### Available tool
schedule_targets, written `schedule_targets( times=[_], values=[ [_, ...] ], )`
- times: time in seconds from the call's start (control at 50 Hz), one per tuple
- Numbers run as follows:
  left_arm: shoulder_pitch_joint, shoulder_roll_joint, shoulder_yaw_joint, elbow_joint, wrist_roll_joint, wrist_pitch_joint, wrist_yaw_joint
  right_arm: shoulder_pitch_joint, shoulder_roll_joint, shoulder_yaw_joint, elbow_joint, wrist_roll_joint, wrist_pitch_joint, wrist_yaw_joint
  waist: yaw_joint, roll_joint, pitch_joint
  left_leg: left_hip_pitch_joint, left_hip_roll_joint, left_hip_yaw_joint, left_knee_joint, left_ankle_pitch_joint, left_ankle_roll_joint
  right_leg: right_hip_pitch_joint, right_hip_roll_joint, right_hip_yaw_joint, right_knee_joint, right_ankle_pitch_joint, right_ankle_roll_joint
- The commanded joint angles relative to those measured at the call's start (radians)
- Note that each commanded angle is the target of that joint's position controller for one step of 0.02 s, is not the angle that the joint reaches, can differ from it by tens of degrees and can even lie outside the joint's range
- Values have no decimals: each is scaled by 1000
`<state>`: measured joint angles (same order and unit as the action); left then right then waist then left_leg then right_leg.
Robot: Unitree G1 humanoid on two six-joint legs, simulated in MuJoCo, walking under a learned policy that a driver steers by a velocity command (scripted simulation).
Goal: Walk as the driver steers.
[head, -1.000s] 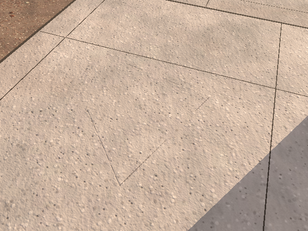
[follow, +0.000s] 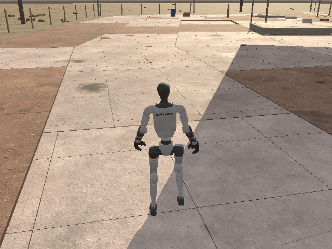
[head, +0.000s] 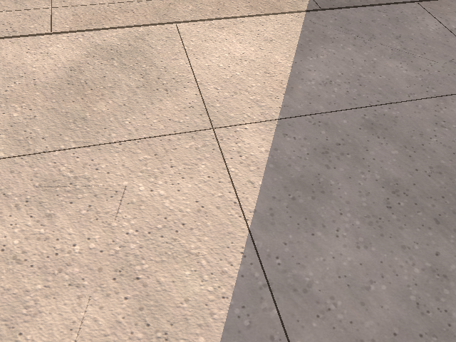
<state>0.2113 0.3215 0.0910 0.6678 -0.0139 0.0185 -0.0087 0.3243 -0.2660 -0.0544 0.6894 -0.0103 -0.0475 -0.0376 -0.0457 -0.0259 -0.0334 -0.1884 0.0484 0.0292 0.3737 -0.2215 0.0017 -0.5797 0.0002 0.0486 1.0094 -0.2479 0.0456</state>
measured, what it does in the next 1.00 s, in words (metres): walks ahead, turning left: right foot, then left foot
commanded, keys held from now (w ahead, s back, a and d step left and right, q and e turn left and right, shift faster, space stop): w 0.18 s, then w+q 0.82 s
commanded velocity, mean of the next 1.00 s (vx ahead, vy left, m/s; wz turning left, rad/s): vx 0.46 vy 0.00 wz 0.27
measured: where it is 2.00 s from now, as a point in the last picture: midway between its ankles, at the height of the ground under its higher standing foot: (155, 213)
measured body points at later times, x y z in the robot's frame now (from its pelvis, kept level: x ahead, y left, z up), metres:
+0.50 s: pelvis +0.19 -0.06 -0.01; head +0.21 -0.07 +0.44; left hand +0.19 +0.21 -0.13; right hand +0.38 -0.31 -0.11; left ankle +0.36 +0.10 -0.69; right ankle +0.08 -0.15 -0.75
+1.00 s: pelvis +0.47 -0.01 +0.00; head +0.51 +0.01 +0.44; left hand +0.58 +0.30 -0.09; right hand +0.65 -0.25 -0.11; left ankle +0.42 +0.06 -0.75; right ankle +0.71 -0.13 -0.69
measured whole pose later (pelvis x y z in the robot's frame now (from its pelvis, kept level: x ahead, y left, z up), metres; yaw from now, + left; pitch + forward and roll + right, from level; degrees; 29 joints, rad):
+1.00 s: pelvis +0.47 -0.01 +0.00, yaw +21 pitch +2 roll +0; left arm 0.08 0.30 0.04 0.67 0.01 -0.09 0.00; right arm 0.30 -0.29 -0.06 0.69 0.02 -0.04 0.00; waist -0.06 -0.03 0.05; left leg -0.17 -0.13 -0.13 0.37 -0.22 0.09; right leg -0.66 -0.09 0.12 0.70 -0.01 0.08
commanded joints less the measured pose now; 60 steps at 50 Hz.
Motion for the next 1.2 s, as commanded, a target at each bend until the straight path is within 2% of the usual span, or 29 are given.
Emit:
schedule_targets(
  times=[0.02,0.1,0.16,0.18,0.2,0.22,0.24,0.26,0.32,0.42,0.52,0.56,0.6,0.64,0.66,0.68,0.7,0.72,0.74,0.76,0.8,0.86,0.96,1.06,1.12,1.14,1.16,1.18,1.2],
  values=[
    [-133,2,-16,-102,-1,-41,-16,-9,-184,-53,-40,13,-17,10,-18,190,58,39,194,-177,-213,-139,161,-27,-20,-48,-204,15,-11],
    [-129,23,-18,-94,-10,-56,-30,15,-214,-63,-7,39,-16,32,-14,201,75,-18,220,-166,-178,-139,179,155,-14,-90,-390,-41,-53],
    [60,59,4,-20,-17,-60,-21,11,-165,-43,15,39,-9,42,91,132,24,-151,181,-115,-13,-88,135,498,24,-108,-547,26,-105],
    [191,110,22,4,-12,-61,-9,-7,-97,-18,8,21,-15,48,155,10,-54,-264,98,-15,268,-74,71,690,-108,72,-603,-15,-143],
    [249,246,43,-5,9,-60,0,-6,-27,5,-57,8,-37,48,142,-278,-109,-601,-24,42,636,-310,0,882,-361,507,-695,-122,-280],
    [276,209,39,7,10,-75,-6,-42,-125,-18,-63,37,-54,39,184,-195,-104,-700,-15,-79,822,-345,-2,808,-416,650,-768,-282,-374],
    [232,140,15,12,6,-88,-9,-68,-165,-33,-64,57,-59,41,158,-152,-7,-756,31,-107,864,-253,19,756,-379,542,-779,-333,-342],
    [183,92,-1,12,9,-96,-10,-77,-155,-31,-50,54,-56,43,135,-129,39,-746,58,-107,849,-153,29,693,-324,428,-793,-283,-304],
    [85,36,-17,13,26,-106,-7,-62,-116,-31,-22,39,-36,53,71,-101,85,-639,75,-131,769,30,19,550,-238,179,-842,72,-234],
    [86,54,-10,56,25,-125,7,-121,-64,-15,-38,31,-18,56,67,-40,95,-582,24,-125,528,239,-10,508,-202,-49,-870,360,-207],
    [162,89,-6,119,11,-116,23,-303,-26,9,-104,34,-25,94,129,-14,152,-518,8,-25,270,348,32,561,-228,-146,-887,415,-175],
    [175,106,-2,136,7,-101,26,-337,-37,7,-132,36,-28,110,123,-16,148,-517,-11,3,223,292,60,646,-248,-170,-834,558,-164],
    [167,139,6,135,6,-83,36,-317,-68,-7,-145,34,-23,119,88,-51,91,-443,-63,58,225,188,96,717,-256,-198,-714,904,-148],
    [157,168,13,127,10,-64,48,-174,-127,-36,-126,34,-11,114,-1,-86,-14,-250,-125,90,235,90,143,729,-255,-213,-473,1164,-136],
    [135,168,12,117,6,-61,52,-21,-178,-64,-95,36,-7,100,-90,-59,-89,0,-143,65,167,146,183,607,-226,-230,-255,1106,-113],
    [162,123,-6,92,27,-74,51,108,-250,-85,-69,33,8,76,-119,83,-196,331,22,-190,170,161,245,336,-157,-225,66,610,-84],
    [252,1,-49,55,32,-104,25,53,-295,-86,-98,39,0,73,-8,296,-321,637,278,-787,48,-11,464,-75,70,-86,445,-300,-26],
    [140,114,-24,38,5,-145,4,77,-214,-67,-101,31,-3,71,-84,148,-353,619,268,-819,-47,-104,422,-167,21,97,480,-275,-50],
    [45,127,-22,-5,-29,-161,-3,39,-185,-57,-99,23,-8,68,-70,92,-197,483,232,-667,-70,-71,368,-196,-21,85,417,-196,-67],
    [20,101,-29,-15,-16,-167,2,-24,-177,-53,-101,25,-15,70,-12,-19,-76,304,187,-562,-92,44,338,-176,-60,68,310,-140,-67],
    [49,104,-19,-3,16,-148,10,-110,-142,-41,-125,11,-21,64,56,7,-9,101,123,-448,-129,199,320,-65,-106,62,197,-86,-44],
    [64,78,-24,-4,34,-117,17,-119,-150,-44,-109,18,-27,53,81,42,19,-57,89,-365,-164,293,324,-15,-114,26,73,-37,14],
    [-147,23,-48,-56,31,-119,14,-56,-186,-54,-73,30,-10,30,-1,81,43,-159,-2,-271,-129,175,240,82,-46,-5,-326,299,43],
    [-211,82,-25,-79,5,-138,-6,9,-180,-55,-44,39,4,26,-16,124,20,-23,53,-421,-14,40,207,137,-8,48,-490,262,15],
    [-56,117,3,-40,8,-152,-6,1,-135,-43,-43,28,7,26,70,154,-27,-2,36,-429,136,99,157,338,-18,19,-552,184,-57],
    [70,159,16,-29,27,-158,1,15,-71,-19,-50,19,3,31,123,75,-139,-76,-19,-356,374,40,119,549,-152,143,-549,129,-123],
    [182,252,39,9,45,-147,0,156,-11,1,-64,40,-8,31,85,-220,-260,-403,-169,-204,715,-274,37,873,-368,585,-630,-77,-298],
    [216,193,33,30,14,-141,-12,165,-94,-9,-50,57,-12,26,108,-251,-237,-581,-122,-213,883,-361,18,891,-419,814,-717,-357,-336],
    [165,121,13,17,8,-136,-11,59,-161,-26,-54,54,-10,25,134,-136,-101,-626,-83,-227,935,-269,17,789,-371,685,-737,-374,-291]
  ],
)
Keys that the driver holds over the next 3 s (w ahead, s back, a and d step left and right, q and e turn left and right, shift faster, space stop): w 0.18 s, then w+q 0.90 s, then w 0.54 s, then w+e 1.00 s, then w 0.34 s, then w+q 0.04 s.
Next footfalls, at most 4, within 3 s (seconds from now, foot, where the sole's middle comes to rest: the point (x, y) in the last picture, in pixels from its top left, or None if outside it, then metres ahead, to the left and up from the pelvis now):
0.18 right None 0.12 -0.15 -0.78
0.66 left None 0.46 0.07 -0.78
1.14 right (233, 269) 0.77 -0.05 -0.78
1.64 left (127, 244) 0.87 0.30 -0.78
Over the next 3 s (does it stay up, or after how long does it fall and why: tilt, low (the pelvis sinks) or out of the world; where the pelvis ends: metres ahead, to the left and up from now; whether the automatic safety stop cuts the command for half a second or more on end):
stays up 1.49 0.33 0.00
